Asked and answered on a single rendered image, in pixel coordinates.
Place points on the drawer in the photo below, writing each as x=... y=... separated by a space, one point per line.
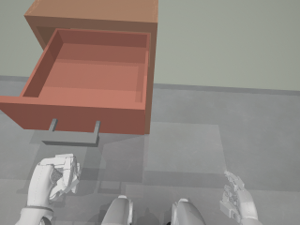
x=85 y=76

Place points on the left robot forearm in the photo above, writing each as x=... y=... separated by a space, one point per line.
x=35 y=215

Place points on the handle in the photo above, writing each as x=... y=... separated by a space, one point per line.
x=52 y=137

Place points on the robot right thigh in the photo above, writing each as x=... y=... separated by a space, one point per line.
x=186 y=213

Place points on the cabinet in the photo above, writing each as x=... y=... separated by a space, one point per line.
x=133 y=16

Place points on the robot left thigh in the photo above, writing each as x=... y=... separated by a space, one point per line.
x=120 y=212

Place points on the left robot hand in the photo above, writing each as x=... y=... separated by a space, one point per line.
x=61 y=170

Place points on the robot thigh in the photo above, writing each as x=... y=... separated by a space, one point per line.
x=186 y=213
x=120 y=212

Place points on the right robot hand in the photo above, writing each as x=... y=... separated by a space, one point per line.
x=241 y=204

